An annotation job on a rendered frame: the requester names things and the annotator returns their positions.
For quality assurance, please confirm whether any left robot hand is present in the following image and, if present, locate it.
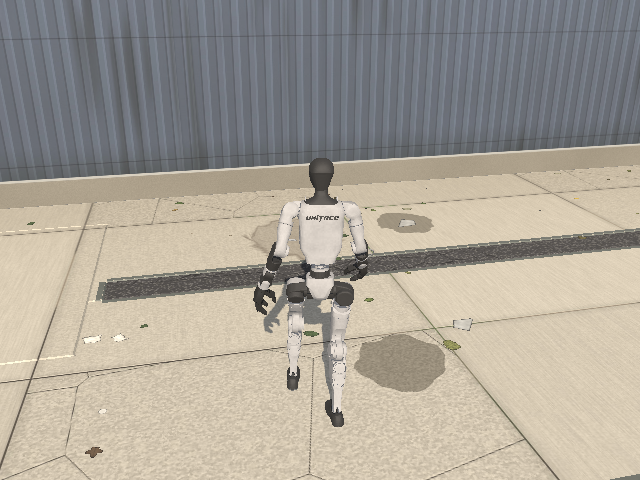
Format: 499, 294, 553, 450
253, 285, 276, 315

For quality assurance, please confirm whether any right robot hand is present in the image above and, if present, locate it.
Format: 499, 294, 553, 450
344, 263, 368, 281

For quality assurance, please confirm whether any left robot forearm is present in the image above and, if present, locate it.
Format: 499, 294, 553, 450
258, 242, 282, 290

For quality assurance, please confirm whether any right robot forearm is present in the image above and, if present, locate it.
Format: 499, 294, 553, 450
355, 239, 368, 269

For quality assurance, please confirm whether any humanoid robot torso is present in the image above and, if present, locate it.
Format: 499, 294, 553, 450
297, 196, 345, 300

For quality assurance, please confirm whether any robot left upper arm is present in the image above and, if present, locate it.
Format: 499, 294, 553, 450
273, 201, 301, 258

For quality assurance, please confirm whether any robot head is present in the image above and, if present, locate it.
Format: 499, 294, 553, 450
304, 158, 338, 205

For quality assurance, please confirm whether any robot right upper arm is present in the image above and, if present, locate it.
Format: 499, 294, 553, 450
341, 201, 367, 254

